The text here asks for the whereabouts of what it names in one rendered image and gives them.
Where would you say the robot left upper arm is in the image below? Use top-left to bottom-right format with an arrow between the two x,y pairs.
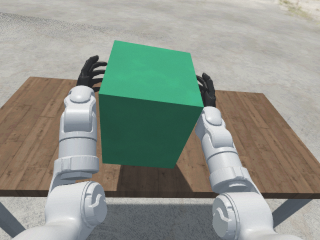
11,181 -> 108,240

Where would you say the robot right forearm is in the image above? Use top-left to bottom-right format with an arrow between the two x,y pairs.
195,106 -> 274,227

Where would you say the robot left forearm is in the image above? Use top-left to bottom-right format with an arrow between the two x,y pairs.
44,85 -> 99,222

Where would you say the robot right upper arm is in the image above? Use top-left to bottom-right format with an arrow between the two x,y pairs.
212,192 -> 303,240

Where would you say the carton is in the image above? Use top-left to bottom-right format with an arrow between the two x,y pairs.
98,40 -> 204,169

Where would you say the left robot hand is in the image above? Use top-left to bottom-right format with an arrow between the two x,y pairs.
76,55 -> 108,92

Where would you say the table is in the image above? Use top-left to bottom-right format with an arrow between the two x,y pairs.
0,76 -> 320,238

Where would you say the right robot hand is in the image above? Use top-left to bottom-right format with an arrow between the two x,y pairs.
196,73 -> 216,108

